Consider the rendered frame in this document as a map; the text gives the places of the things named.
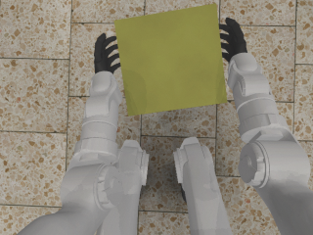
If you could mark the robot right hand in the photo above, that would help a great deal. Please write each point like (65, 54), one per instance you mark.
(236, 39)

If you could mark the left robot forearm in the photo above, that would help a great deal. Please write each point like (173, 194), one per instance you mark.
(97, 144)

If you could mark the robot left hand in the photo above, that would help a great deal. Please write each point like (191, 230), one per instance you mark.
(102, 61)

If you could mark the robot left thigh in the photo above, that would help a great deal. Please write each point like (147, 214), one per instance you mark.
(133, 170)

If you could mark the robot left upper arm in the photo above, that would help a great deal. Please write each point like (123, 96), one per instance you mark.
(88, 193)

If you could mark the robot right upper arm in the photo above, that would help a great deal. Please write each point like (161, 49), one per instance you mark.
(279, 172)

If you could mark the robot right thigh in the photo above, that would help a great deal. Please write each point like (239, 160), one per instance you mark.
(206, 210)

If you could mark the robot thigh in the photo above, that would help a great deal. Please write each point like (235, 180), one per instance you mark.
(206, 210)
(133, 170)

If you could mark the right robot forearm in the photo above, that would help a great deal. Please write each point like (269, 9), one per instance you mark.
(255, 104)

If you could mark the carton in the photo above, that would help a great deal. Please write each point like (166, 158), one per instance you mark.
(171, 60)

